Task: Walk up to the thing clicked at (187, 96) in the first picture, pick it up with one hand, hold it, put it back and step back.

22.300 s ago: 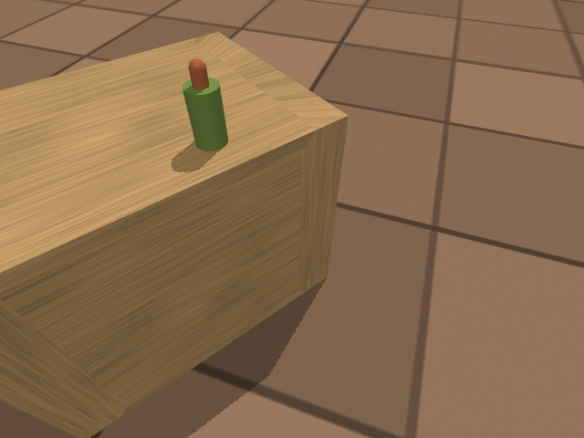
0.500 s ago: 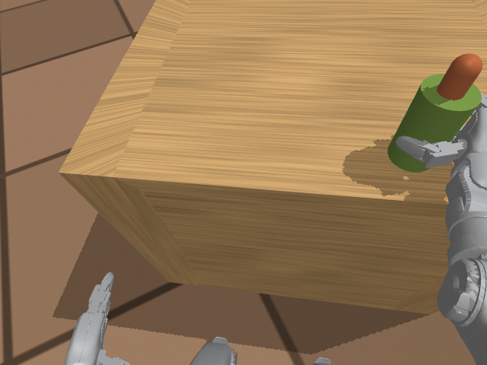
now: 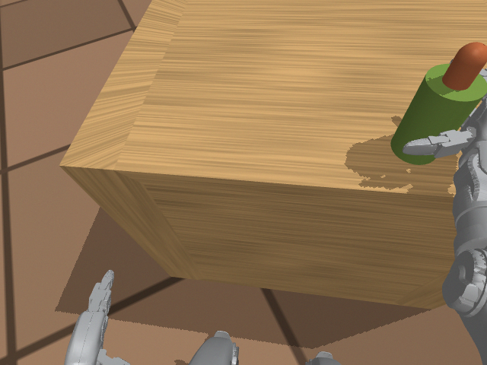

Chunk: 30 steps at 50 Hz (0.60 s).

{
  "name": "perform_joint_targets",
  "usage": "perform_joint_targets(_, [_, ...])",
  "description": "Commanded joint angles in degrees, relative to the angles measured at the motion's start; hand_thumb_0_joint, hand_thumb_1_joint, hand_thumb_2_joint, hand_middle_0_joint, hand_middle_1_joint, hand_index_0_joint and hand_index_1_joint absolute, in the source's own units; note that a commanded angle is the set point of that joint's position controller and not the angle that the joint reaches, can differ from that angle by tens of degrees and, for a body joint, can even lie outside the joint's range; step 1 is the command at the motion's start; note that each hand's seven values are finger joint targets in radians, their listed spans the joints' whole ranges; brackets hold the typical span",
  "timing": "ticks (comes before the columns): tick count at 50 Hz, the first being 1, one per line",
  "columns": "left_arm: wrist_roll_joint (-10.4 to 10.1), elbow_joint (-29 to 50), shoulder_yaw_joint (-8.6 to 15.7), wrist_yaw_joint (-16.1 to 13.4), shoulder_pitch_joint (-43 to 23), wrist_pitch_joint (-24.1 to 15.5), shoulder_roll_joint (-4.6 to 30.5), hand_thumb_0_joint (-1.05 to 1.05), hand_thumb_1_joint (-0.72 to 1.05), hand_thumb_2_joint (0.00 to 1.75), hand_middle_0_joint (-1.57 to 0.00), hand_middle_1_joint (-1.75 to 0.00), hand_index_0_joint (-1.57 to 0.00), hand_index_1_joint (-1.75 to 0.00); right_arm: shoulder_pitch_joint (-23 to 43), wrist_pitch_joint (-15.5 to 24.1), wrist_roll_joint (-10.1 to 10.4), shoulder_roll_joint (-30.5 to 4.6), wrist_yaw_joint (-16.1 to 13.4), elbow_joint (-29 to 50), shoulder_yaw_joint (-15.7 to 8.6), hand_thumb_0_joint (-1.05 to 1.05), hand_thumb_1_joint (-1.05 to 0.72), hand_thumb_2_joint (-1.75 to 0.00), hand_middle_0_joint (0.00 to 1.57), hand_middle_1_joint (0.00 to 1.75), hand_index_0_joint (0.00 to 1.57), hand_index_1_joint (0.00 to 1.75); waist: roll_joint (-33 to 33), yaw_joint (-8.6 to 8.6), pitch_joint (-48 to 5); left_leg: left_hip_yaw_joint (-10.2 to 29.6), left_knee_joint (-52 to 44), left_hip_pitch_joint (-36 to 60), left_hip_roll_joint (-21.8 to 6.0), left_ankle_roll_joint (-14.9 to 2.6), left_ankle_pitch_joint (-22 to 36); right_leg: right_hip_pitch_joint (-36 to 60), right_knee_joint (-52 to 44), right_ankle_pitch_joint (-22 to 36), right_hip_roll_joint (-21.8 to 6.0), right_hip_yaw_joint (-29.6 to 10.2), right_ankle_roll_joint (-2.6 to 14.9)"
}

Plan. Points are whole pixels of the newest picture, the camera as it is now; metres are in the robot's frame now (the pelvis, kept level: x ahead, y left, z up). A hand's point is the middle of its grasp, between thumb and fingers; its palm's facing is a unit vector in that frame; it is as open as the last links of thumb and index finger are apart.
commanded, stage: withdraw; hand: right
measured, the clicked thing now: (440, 105) +0.50 -0.21 +0.13
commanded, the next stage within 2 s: rise in 0.38 s
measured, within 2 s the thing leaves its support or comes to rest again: neither
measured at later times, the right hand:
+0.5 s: hand out of the picture +0.51 -0.29 +0.24, palm faces +0.30 +0.95 -0.04, open 17.6 cm
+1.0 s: hand out of the picture +0.41 -0.35 +0.22, palm faces +0.47 +0.81 -0.36, open 17.6 cm
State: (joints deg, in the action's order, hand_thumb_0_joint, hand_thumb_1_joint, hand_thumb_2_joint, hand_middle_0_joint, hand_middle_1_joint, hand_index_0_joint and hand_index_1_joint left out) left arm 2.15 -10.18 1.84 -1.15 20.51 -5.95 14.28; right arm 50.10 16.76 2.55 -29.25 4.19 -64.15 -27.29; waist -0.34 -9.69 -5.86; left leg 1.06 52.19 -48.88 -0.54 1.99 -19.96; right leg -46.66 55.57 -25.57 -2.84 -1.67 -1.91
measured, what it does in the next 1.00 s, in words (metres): shifts its weight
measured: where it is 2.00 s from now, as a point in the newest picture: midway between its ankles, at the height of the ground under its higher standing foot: outside the picture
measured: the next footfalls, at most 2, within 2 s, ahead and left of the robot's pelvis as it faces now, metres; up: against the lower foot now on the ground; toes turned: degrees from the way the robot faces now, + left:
none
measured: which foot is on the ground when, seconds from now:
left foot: down 0.00-1.00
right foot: down 0.00-1.00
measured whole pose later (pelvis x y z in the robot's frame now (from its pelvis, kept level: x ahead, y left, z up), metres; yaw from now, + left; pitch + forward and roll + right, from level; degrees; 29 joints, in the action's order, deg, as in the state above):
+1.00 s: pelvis +0.05 -0.01 +0.04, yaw -1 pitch +8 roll +1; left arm -3.2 -19.4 3.6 0.6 19.4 -2.3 14.3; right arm 22.1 2.7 1.2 -33.5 1.0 -30.3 -23.9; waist 3.5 0.1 -7.8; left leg 0.6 36.0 -25.7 -1.4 2.1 -18.1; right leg -23.5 38.6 -22.9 -2.4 -1.1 -1.6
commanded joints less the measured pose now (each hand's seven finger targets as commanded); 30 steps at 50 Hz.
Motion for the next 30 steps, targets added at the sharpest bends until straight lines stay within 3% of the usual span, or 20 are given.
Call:
perform_joint_targets(1, [-0.06, 8.78, 4.50, -0.61, 1.11, -2.94, 7.98, 0.00, -0.56, 0.06, -0.05, -0.05, -0.04, -0.06, 25.47, 3.15, 0.23, -13.62, -0.04, 12.38, 0.11, 0.00, 0.61, -0.04, 0.22, 0.13, 0.22, 0.13, 7.78, -0.07, -25.92, -2.40, -5.22, 14.25, 1.83, -1.93, 13.51, 13.56, -6.82, 16.05, 1.74, 1.46, 1.71])
perform_joint_targets(3, [-0.09, 9.47, 4.25, -0.51, -0.41, -2.94, 7.86, 0.00, -0.52, 0.04, -0.06, -0.05, -0.06, -0.05, 26.47, 3.30, 0.17, -14.35, -0.26, 12.51, -0.36, 0.00, 0.61, -0.11, 0.10, 0.13, 0.12, 0.13, 6.97, -0.22, -25.62, -2.25, -5.14, 14.73, 1.77, -1.84, 12.94, 11.60, -6.78, 14.62, 1.67, 1.42, 1.94])
perform_joint_targets(4, [-0.11, 9.04, 5.31, -0.79, -0.60, -2.88, 8.97, 0.00, -0.53, 0.04, -0.06, -0.05, -0.06, -0.05, 27.82, 3.54, 0.17, -16.77, -0.38, 14.29, -1.76, 0.00, 0.61, -0.08, 0.07, 0.10, 0.08, 0.10, 7.27, -0.19, -26.15, -2.15, -5.45, 14.38, 1.73, -1.79, 11.91, 11.84, -6.82, 13.44, 1.55, 1.40, 2.00])
perform_joint_targets(6, [-0.18, 10.01, 5.81, -1.10, -0.74, -2.89, 9.64, 0.00, -0.53, 0.04, -0.06, -0.05, -0.05, -0.05, 30.45, 3.72, -0.19, -19.76, -0.69, 18.46, -2.35, 0.00, 0.61, -0.07, 0.06, 0.08, 0.07, 0.08, 8.77, 0.56, -29.43, -1.86, -5.94, 16.43, 1.63, -1.82, 11.58, 13.73, -7.37, 12.70, 1.65, 1.66, 2.00])
perform_joint_targets(7, [-0.14, 8.49, 5.55, -1.16, 0.83, -2.60, 9.56, 0.00, -0.52, 0.04, -0.05, -0.05, -0.05, -0.05, 30.99, 3.84, -0.34, -22.51, -0.92, 20.32, -3.80, 0.00, 0.61, -0.07, 0.06, 0.09, 0.07, 0.09, 10.82, 1.18, -30.91, -1.79, -5.81, 17.61, 1.56, -1.84, 12.79, 15.19, -7.34, 14.24, 1.67, 1.84, 1.74])
perform_joint_targets(9, [-0.56, 8.29, 2.69, -0.97, 1.25, -2.29, 7.21, 0.00, -0.53, 0.04, -0.05, -0.05, -0.05, -0.05, 30.09, 2.82, 0.17, -22.14, -0.84, 20.39, -3.63, 0.00, 0.61, -0.05, 0.06, 0.07, 0.06, 0.07, 10.58, 2.01, -31.57, -1.97, -6.50, 20.22, 1.63, -1.78, 14.73, 16.31, -7.66, 16.41, 2.00, 1.98, 1.74])
perform_joint_targets(10, [-0.79, 8.04, 2.80, -1.17, 1.22, -2.22, 7.22, 0.00, -0.53, 0.04, -0.05, -0.05, -0.05, -0.05, 30.80, 2.13, 0.39, -21.38, -0.73, 20.10, -2.76, 0.00, 0.60, -0.05, 0.06, 0.07, 0.06, 0.07, 10.08, 1.21, -31.36, -2.40, -6.76, 19.88, 1.93, -1.83, 15.43, 17.34, -7.99, 17.78, 1.89, 1.72, 1.63])
perform_joint_targets(12, [-0.92, 8.88, 4.84, -1.68, -0.42, -1.94, 9.90, 0.00, -0.53, 0.04, -0.05, -0.05, -0.05, -0.05, 32.94, 1.39, 0.20, -25.50, -0.72, 24.07, -4.07, 0.00, 0.58, -0.04, 0.06, 0.06, 0.06, 0.06, 11.87, 1.89, -34.97, -2.31, -6.98, 22.47, 1.60, -2.05, 17.95, 20.06, -8.64, 20.72, 2.00, 1.88, 1.30])
perform_joint_targets(13, [-1.11, 6.43, 4.82, -1.92, 1.55, -1.58, 10.02, 0.00, -0.53, 0.04, -0.05, -0.04, -0.05, -0.05, 31.32, 0.34, 0.22, -25.57, -0.47, 21.35, -3.91, 0.00, 0.59, -0.03, 0.06, 0.06, 0.06, 0.06, 10.07, 1.67, -32.15, -2.63, -7.75, 22.04, 1.80, -2.02, 17.70, 19.57, -9.12, 20.59, 1.91, 1.75, 1.44])
perform_joint_targets(14, [-1.25, 5.34, 3.49, -1.83, 1.25, -1.32, 9.48, 0.00, -0.53, 0.04, -0.05, -0.04, -0.05, -0.05, 29.46, -0.79, 0.18, -26.67, -0.23, 20.80, -4.44, 0.00, 0.56, -0.02, 0.07, 0.05, 0.06, 0.05, 11.68, 3.19, -30.50, -2.83, -8.49, 22.91, 1.77, -2.19, 17.18, 19.31, -10.34, 21.04, 2.06, 1.68, 1.15])
perform_joint_targets(17, [-1.78, -0.03, 0.69, -1.67, -1.84, -1.25, 6.33, 0.00, -0.53, 0.04, -0.05, -0.04, -0.05, -0.04, 29.48, -3.50, 0.71, -22.30, 1.20, 16.45, -1.19, 0.00, 0.56, -0.02, 0.07, 0.05, 0.06, 0.05, 11.69, 3.55, -24.27, -3.20, -10.33, 21.02, 1.83, -2.23, 14.81, 19.30, -12.27, 19.62, 1.79, 1.54, 1.19])
perform_joint_targets(19, [-2.04, 0.06, 1.77, -1.97, -5.09, -1.61, 7.95, 0.00, -0.54, 0.04, -0.05, -0.04, -0.05, -0.04, 30.58, -5.43, 0.90, -23.15, 2.84, 16.94, -0.76, 0.00, 0.58, -0.03, 0.06, 0.05, 0.06, 0.05, 11.08, 3.22, -26.41, -3.15, -10.71, 22.13, 1.86, -2.30, 17.26, 21.53, -12.80, 22.81, 1.52, 1.35, 1.06])
perform_joint_targets(20, [-2.30, 2.64, 2.69, -2.29, -7.90, -1.94, 9.64, 0.00, -0.54, 0.04, -0.05, -0.04, -0.05, -0.04, 32.43, -6.48, 0.90, -25.25, 3.50, 18.81, -1.13, 0.00, 0.57, -0.03, 0.06, 0.05, 0.06, 0.05, 10.83, 3.72, -28.64, -3.24, -10.92, 23.68, 1.81, -2.25, 18.71, 23.46, -13.03, 25.19, 1.46, 1.27, 0.96])
perform_joint_targets(22, [-2.67, -1.26, 3.44, -2.56, -4.11, -1.56, 10.47, 0.00, -0.54, 0.04, -0.05, -0.04, -0.05, -0.04, 27.65, -9.74, 1.30, -22.87, 5.47, 11.27, 0.25, 0.00, 0.59, -0.04, 0.05, 0.05, 0.05, 0.05, 6.75, 2.68, -23.98, -3.71, -11.90, 23.34, 2.01, -2.15, 19.83, 23.13, -13.95, 27.46, 1.33, 1.05, 1.09])
perform_joint_targets(25, [-3.29, -0.79, 0.82, -2.52, -4.80, -2.16, 8.52, 0.00, -0.57, 0.07, -0.06, -0.04, -0.04, -0.06, 25.44, -12.70, 2.48, -21.34, 8.62, 7.27, 0.40, 0.00, 0.53, -0.04, 0.06, 0.05, 0.07, 0.05, 1.33, 2.73, -19.32, -3.44, -13.69, 25.28, 1.58, -1.51, 19.95, 19.90, -15.51, 23.04, 1.74, 1.60, 2.22])
perform_joint_targets(26, [-3.43, 1.87, 0.75, -1.46, -6.42, -1.30, 7.30, 0.00, -0.54, 0.06, -0.05, -0.04, -0.04, -0.05, 21.32, -11.92, -3.49, -26.86, 5.21, 5.41, 2.27, 0.00, 0.57, -0.04, 0.06, 0.06, 0.06, 0.06, -2.22, 5.74, -16.51, -3.06, -15.34, 26.62, 1.09, -1.11, 17.69, 17.76, -16.63, 20.54, 2.37, 2.93, 2.17])
perform_joint_targets(27, [-3.78, 1.90, 2.50, -1.23, -5.12, -0.86, 8.56, 0.00, -0.54, 0.05, -0.05, -0.04, -0.05, -0.05, 22.01, -11.78, -2.98, -26.22, 3.82, 6.43, 2.23, 0.00, 0.57, -0.04, 0.06, 0.06, 0.06, 0.06, -2.09, 4.46, -16.66, -3.00, -15.97, 26.69, 1.17, -0.99, 16.09, 19.42, -17.69, 18.72, 2.16, 3.19, 2.33])
perform_joint_targets(28, [-3.91, 0.19, 2.25, -0.97, -1.94, -0.58, 8.55, 0.00, -0.54, 0.05, -0.05, -0.04, -0.04, -0.05, 19.82, -12.52, -2.85, -24.53, 3.36, 3.08, 3.44, 0.00, 0.58, -0.04, 0.06, 0.06, 0.06, 0.06, -2.74, 3.54, -13.26, -3.42, -16.69, 24.21, 1.52, -1.05, 14.60, 20.04, -18.47, 17.88, 2.07, 3.09, 2.37])
perform_joint_targets(29, [-3.87, -2.17, 3.49, -0.56, 2.44, 0.09, 9.21, 0.00, -0.53, 0.05, -0.05, -0.04, -0.04, -0.04, 20.75, -12.76, -3.01, -25.56, 3.15, 5.05, 3.48, 0.00, 0.58, -0.04, 0.06, 0.06, 0.06, 0.06, -1.49, 2.97, -11.72, -3.62, -17.26, 22.88, 1.45, -1.21, 13.88, 20.89, -19.19, 17.67, 2.14, 3.00, 2.27])
perform_joint_targets(30, [-3.91, -1.87, 3.42, -0.10, 2.99, 0.44, 9.07, 0.00, -0.53, 0.05, -0.05, -0.04, -0.05, -0.04, 20.80, -12.86, -3.43, -28.78, 2.71, 8.43, 2.58, 0.00, 0.59, -0.03, 0.06, 0.06, 0.06, 0.06, 0.25, 4.29, -11.66, -3.38, -17.54, 23.81, 1.05, -1.25, 13.80, 21.05, -19.50, 17.49, 2.45, 3.35, 2.30])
